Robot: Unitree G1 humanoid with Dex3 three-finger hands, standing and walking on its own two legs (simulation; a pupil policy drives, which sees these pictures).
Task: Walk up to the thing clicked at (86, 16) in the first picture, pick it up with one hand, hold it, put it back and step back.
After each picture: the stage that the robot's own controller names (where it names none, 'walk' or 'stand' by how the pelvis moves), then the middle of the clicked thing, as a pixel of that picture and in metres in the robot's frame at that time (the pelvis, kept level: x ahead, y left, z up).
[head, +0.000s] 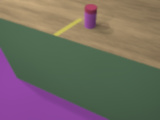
stand; (90, 16) +0.78 -0.02 +0.02
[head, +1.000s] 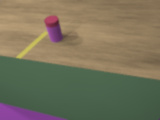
walk; (54, 29) +0.65 +0.18 +0.04
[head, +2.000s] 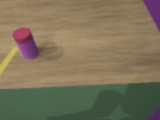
rise first; (26, 44) +0.50 +0.24 +0.06
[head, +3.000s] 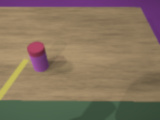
stand; (38, 57) +0.48 +0.20 +0.02
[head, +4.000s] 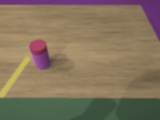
stand; (40, 55) +0.49 +0.20 +0.02
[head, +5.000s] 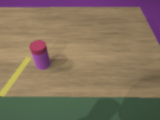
stand; (40, 55) +0.50 +0.20 +0.02
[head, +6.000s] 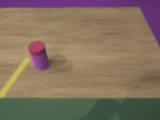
stand; (39, 56) +0.49 +0.21 +0.02
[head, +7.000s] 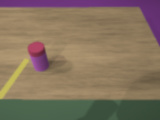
stand; (39, 57) +0.49 +0.21 +0.02
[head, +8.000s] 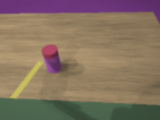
rise first; (52, 59) +0.49 +0.19 +0.02
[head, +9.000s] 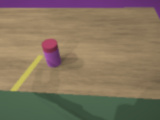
go down; (51, 53) +0.51 +0.19 +0.02
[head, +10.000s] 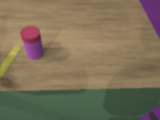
go down; (33, 43) +0.51 +0.17 +0.04
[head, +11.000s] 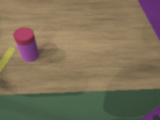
go down; (27, 45) +0.50 +0.18 +0.05
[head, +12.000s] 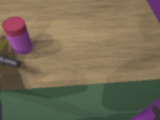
close in; (19, 36) +0.50 +0.19 +0.08
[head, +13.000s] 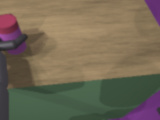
lift; (11, 35) +0.50 +0.20 +0.08
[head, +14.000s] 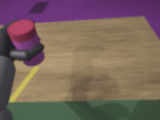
lift; (28, 44) +0.34 +0.16 +0.26
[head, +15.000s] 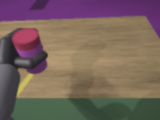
hold; (31, 52) +0.33 +0.16 +0.23
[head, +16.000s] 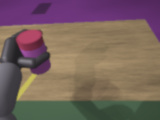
hold; (35, 53) +0.33 +0.15 +0.23
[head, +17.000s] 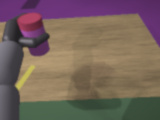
crouch; (35, 35) +0.41 +0.15 +0.24
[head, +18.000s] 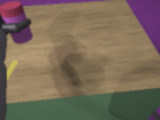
lower; (17, 23) +0.49 +0.18 +0.20
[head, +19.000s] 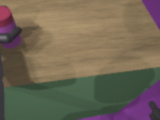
lower; (5, 28) +0.52 +0.19 +0.09
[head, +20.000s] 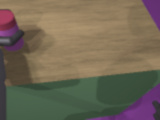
lower; (8, 31) +0.51 +0.19 +0.09
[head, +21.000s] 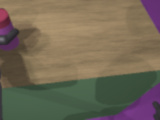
lower; (3, 30) +0.51 +0.20 +0.09
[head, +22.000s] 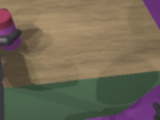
lower; (5, 31) +0.51 +0.20 +0.09
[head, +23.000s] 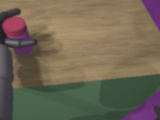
open; (19, 37) +0.50 +0.17 +0.08
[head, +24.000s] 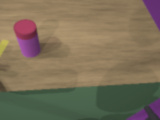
sink last; (28, 39) +0.48 +0.16 +0.07
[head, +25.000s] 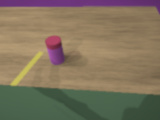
sink last; (55, 50) +0.51 +0.18 +0.05
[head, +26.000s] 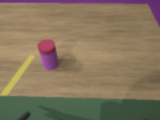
stand; (48, 55) +0.48 +0.16 +0.03
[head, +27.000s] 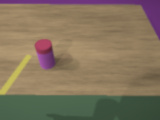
stand; (45, 54) +0.49 +0.17 +0.02
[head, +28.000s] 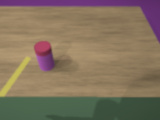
stand; (45, 56) +0.48 +0.18 +0.02
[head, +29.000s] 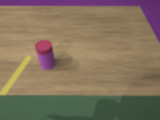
stand; (45, 55) +0.49 +0.17 +0.02
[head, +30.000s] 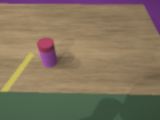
walk; (47, 53) +0.50 +0.17 +0.03
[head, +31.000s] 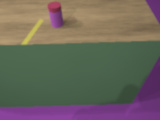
walk; (56, 15) +0.74 +0.20 +0.03
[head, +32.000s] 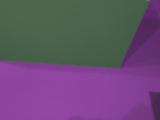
walk; out of the picture +1.11 +0.16 +0.04
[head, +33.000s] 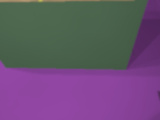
stand; out of the picture +1.16 +0.15 +0.04
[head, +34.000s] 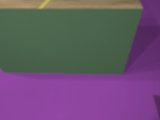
stand; out of the picture +1.16 +0.16 +0.02
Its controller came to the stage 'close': yes
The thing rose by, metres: 0.21
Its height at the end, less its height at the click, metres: +0.00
